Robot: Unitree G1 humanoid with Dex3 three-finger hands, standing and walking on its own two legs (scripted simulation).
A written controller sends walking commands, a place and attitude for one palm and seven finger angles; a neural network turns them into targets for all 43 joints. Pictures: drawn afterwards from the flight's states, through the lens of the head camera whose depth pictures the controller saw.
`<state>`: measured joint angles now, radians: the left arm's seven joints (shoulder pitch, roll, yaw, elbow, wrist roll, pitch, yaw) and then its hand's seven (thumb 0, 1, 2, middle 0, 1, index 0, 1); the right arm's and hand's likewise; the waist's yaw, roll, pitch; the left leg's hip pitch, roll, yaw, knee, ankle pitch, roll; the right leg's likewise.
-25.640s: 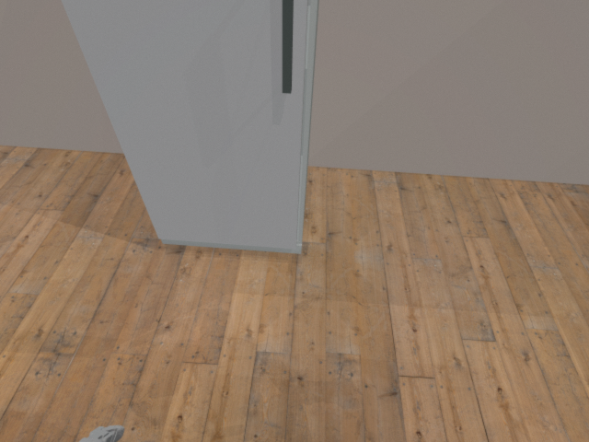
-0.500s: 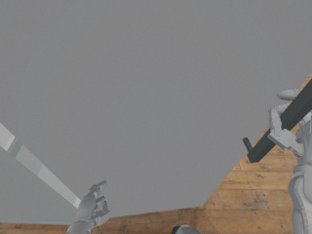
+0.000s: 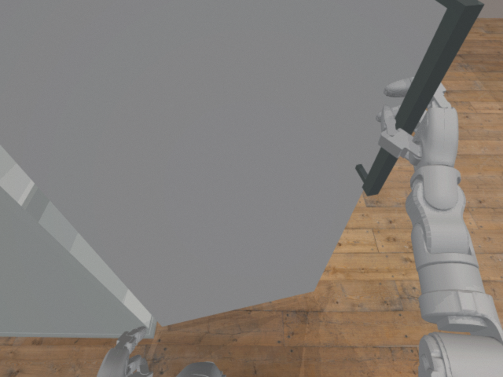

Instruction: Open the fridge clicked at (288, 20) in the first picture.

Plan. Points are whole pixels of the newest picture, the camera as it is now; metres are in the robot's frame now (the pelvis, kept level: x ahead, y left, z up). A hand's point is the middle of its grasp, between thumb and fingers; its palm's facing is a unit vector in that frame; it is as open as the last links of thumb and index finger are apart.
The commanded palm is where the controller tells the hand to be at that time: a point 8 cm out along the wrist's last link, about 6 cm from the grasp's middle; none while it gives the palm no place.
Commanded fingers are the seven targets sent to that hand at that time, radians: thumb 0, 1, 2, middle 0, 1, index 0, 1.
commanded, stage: stop walking and hold the door back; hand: right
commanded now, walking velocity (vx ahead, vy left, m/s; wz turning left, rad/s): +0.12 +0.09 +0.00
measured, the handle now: (397, 113) +0.46 -0.17 +0.19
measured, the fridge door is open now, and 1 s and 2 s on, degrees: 76 75 74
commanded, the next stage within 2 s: loosen the grip on the handle in 0.22 s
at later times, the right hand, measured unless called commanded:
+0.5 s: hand (393, 130) +0.43 -0.16 +0.18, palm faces +0.11 +0.99 -0.10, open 7.0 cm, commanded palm +0.39 -0.21 +0.17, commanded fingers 0.00 0.31 -0.32 0.45 1.40 0.45 1.40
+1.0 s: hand (392, 138) +0.44 -0.17 +0.16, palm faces +0.14 +0.98 -0.14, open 14.4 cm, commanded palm +0.41 -0.23 +0.16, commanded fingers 0.00 0.55 -0.20 0.25 1.15 0.25 1.15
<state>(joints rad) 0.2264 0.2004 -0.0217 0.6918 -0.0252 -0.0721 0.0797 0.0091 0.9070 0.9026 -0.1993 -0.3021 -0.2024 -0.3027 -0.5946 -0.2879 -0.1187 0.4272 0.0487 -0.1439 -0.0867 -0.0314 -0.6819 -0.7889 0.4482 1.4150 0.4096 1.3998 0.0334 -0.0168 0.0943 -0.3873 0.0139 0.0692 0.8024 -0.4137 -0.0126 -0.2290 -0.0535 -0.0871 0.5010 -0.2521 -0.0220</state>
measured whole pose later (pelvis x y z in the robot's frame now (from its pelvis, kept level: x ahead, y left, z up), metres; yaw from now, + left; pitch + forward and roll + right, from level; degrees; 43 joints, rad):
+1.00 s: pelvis +0.01 -0.01 -0.01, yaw +3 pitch +4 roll +0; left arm 0.31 0.25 -0.01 0.73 -0.01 -0.13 0.03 0.01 0.90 0.90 -0.20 -0.30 -0.21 -0.30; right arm -0.55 -0.30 -0.21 0.58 0.04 -0.29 -0.05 -0.02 0.54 -0.21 0.35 1.23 0.28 1.18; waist 0.04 -0.01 -0.03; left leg -0.40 0.02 0.03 0.60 -0.26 0.00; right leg -0.40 -0.04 -0.09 0.61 -0.28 -0.02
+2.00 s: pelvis +0.03 -0.02 -0.02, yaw +2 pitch +4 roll +1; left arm 0.27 0.26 -0.02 0.65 -0.03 -0.09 0.07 0.01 0.90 0.90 -0.20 -0.30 -0.21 -0.30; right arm -0.28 -0.39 -0.37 0.35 0.16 -0.28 0.17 -0.02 0.55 -0.20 0.25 1.16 0.26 1.15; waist -0.01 -0.02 -0.06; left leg -0.38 0.03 0.05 0.62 -0.30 -0.01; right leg -0.40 -0.04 -0.07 0.66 -0.33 -0.02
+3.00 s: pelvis +0.02 -0.02 -0.01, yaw +0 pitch -3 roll +2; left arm 0.24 0.27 -0.06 0.61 -0.03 -0.28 0.08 0.01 0.90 0.90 -0.20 -0.30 -0.21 -0.30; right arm 0.08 -0.44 -0.39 -0.05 0.21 0.02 0.27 -0.02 0.44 -0.25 0.25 1.09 0.26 1.08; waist -0.05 -0.03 -0.02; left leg -0.21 0.03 0.08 0.53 -0.26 -0.02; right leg -0.26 -0.03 -0.04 0.60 -0.29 -0.02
